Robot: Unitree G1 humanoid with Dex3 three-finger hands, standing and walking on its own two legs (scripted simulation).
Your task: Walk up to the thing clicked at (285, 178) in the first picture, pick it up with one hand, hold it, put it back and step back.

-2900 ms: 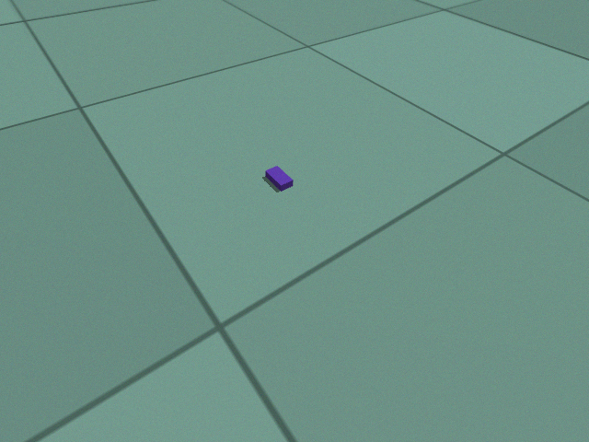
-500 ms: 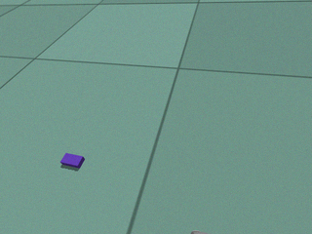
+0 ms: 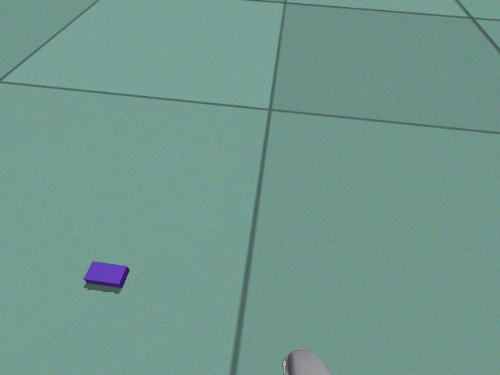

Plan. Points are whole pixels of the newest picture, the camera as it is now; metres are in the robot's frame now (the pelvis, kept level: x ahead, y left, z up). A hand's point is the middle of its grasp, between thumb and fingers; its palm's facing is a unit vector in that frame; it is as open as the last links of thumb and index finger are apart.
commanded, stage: walk up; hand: left
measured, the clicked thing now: (107, 274) +0.62 +0.54 -0.72
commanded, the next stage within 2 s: none
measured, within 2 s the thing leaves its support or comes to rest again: neither
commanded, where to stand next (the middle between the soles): +0.19 +0.32 m, yaw -9 degrees
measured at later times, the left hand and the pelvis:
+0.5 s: hand out of the picture +0.12 +0.47 -0.08, palm faces -0.06 -0.77 -0.63, open 7.3 cm; pelvis +0.03 +0.16 +0.00, yaw -5 degrees
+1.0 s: hand out of the picture +0.16 +0.62 -0.13, palm faces -0.22 -0.89 -0.40, open 7.3 cm; pelvis +0.06 +0.36 +0.02, yaw -9 degrees
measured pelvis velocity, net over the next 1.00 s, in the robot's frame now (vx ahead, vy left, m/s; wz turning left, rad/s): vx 0.06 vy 0.36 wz -0.16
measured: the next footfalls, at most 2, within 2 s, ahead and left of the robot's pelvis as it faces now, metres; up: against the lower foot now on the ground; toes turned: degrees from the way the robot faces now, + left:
right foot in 0.20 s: +0.15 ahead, -0.01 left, +0.00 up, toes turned -8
left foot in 0.64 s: +0.09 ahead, +0.42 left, +0.00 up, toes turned -3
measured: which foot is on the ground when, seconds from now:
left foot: down 0.00-0.22, up 0.24-0.62, down 0.64-1.00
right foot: up 0.00-0.18, down 0.20-0.66, up 0.68-1.00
